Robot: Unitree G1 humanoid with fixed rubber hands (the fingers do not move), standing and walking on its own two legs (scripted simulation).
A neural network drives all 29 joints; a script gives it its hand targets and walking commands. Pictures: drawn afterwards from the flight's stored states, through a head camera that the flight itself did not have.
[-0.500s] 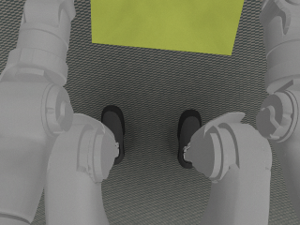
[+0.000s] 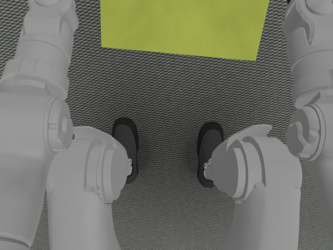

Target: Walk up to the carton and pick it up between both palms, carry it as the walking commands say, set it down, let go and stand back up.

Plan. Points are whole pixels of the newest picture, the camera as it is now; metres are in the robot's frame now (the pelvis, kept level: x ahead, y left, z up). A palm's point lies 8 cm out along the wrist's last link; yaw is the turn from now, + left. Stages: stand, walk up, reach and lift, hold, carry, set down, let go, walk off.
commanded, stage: set down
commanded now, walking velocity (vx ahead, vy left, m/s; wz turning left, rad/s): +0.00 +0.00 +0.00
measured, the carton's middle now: out of the picture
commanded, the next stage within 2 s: let go in 1.84 s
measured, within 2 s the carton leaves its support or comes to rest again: neither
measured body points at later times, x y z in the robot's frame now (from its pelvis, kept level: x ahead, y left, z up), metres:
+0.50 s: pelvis -0.01 +0.00 +0.00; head +0.37 -0.01 +0.22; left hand +0.57 +0.22 -0.17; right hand +0.53 -0.27 -0.18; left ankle +0.12 +0.13 -0.32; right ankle +0.10 -0.12 -0.32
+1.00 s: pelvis -0.02 +0.00 +0.05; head +0.34 -0.01 +0.31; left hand +0.56 +0.21 -0.06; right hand +0.55 -0.25 -0.05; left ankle +0.12 +0.13 -0.32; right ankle +0.10 -0.12 -0.32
